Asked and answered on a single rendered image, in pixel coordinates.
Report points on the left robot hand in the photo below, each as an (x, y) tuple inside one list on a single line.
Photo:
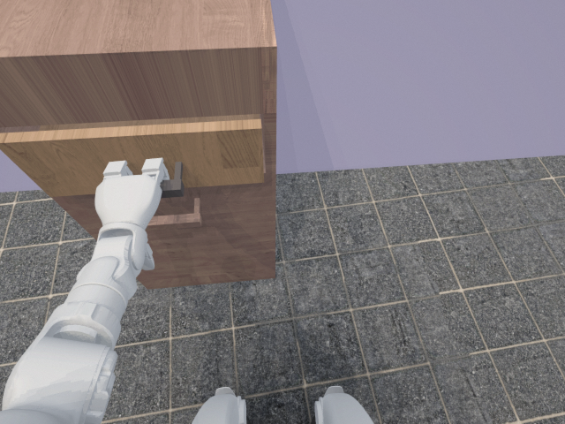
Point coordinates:
[(124, 197)]

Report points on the robot right thigh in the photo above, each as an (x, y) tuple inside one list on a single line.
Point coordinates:
[(340, 408)]

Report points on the drawer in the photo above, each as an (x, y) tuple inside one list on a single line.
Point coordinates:
[(65, 160)]

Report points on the left robot forearm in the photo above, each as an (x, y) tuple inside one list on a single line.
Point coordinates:
[(96, 303)]

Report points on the robot thigh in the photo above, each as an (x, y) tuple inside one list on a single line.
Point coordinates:
[(340, 408), (222, 409)]

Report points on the handle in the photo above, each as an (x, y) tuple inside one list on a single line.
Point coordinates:
[(174, 187), (174, 222)]

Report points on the left robot upper arm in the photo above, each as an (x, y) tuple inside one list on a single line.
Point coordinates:
[(62, 382)]

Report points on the cabinet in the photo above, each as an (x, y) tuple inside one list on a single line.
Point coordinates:
[(91, 61)]

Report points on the robot left thigh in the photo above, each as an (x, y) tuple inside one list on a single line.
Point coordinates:
[(222, 409)]

